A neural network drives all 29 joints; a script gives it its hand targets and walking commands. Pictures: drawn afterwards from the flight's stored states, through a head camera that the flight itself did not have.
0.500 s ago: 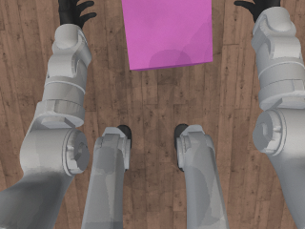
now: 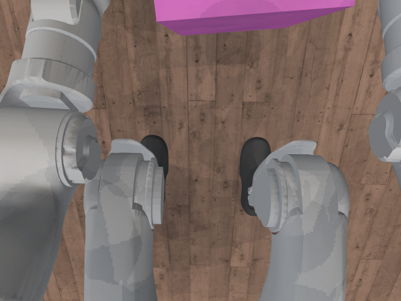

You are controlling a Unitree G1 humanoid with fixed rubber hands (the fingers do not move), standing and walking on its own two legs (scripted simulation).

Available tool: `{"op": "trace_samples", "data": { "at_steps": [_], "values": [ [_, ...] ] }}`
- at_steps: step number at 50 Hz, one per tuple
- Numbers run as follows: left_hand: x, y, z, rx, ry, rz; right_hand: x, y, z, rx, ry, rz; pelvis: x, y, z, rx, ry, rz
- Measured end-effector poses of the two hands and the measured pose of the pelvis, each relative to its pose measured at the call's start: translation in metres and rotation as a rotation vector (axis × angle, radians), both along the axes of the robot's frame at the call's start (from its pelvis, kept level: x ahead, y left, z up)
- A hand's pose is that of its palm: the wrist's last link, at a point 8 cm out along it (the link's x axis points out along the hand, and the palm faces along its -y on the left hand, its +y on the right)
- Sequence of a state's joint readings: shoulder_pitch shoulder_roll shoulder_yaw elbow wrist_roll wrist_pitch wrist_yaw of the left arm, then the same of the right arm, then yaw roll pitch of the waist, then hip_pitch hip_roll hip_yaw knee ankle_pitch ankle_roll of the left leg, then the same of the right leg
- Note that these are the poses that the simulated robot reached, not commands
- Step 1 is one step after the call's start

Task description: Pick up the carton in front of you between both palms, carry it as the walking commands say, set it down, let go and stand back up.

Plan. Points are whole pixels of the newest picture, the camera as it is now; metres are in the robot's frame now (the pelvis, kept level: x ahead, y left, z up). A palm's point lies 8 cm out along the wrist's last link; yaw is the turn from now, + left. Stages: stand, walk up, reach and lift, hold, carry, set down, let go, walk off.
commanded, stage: reach and lift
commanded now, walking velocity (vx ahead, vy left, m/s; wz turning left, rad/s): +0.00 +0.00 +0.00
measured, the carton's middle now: out of the picture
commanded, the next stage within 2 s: none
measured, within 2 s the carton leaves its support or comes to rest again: leaves its support in 0.80 s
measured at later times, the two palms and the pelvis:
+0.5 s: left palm out of the picture +0.56 +0.10 -0.18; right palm out of the picture +0.57 -0.21 -0.18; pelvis -0.01 +0.01 +0.00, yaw +0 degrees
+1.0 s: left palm out of the picture +0.55 +0.09 -0.07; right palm out of the picture +0.54 -0.20 -0.07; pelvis +0.00 +0.01 +0.02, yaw -2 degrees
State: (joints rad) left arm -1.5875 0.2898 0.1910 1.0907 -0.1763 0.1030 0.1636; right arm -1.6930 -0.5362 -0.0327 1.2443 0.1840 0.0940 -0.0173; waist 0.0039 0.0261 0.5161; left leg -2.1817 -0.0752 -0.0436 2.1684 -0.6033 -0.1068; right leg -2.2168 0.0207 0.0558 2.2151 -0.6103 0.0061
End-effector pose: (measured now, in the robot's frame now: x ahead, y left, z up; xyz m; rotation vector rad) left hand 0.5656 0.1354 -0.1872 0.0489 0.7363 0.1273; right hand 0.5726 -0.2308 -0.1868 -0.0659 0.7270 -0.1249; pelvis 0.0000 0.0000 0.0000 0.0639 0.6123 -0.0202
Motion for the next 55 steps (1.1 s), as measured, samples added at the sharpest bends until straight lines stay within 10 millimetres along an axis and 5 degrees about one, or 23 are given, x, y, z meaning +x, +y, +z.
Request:
{"op": "trace_samples", "data": {
  "at_steps": [6, 16, 22, 40, 44, 55],
  "values": [
    [0.008, -0.003, 0.004, -0.004, -0.027, -0.006, 0.010, 0.007, 0.004, 0.006, -0.022, 0.011, 0.006, 0.001, -0.008, 0.001, 0.000, 0.003],
    [0.001, -0.012, 0.009, -0.014, -0.016, -0.018, -0.002, 0.013, 0.008, 0.012, -0.013, 0.016, 0.001, 0.006, -0.004, -0.004, 0.004, 0.002],
    [0.000, -0.034, 0.009, -0.049, -0.019, -0.041, -0.001, 0.025, 0.010, 0.024, -0.008, 0.038, -0.005, 0.006, -0.001, -0.005, -0.021, 0.001],
    [0.003, -0.034, 0.019, -0.051, 0.004, 0.010, -0.007, 0.032, 0.014, 0.047, 0.016, 0.057, 0.008, 0.001, -0.010, -0.008, 0.016, 0.001],
    [-0.003, -0.038, 0.045, -0.052, -0.029, 0.011, -0.014, 0.032, 0.041, 0.031, -0.012, 0.005, 0.009, 0.004, -0.001, -0.008, 0.037, -0.009],
    [-0.034, -0.042, 0.164, -0.072, -0.047, 0.006, -0.050, 0.028, 0.165, 0.058, -0.030, -0.045, -0.004, 0.013, 0.053, -0.011, 0.109, -0.044]
  ]
}}
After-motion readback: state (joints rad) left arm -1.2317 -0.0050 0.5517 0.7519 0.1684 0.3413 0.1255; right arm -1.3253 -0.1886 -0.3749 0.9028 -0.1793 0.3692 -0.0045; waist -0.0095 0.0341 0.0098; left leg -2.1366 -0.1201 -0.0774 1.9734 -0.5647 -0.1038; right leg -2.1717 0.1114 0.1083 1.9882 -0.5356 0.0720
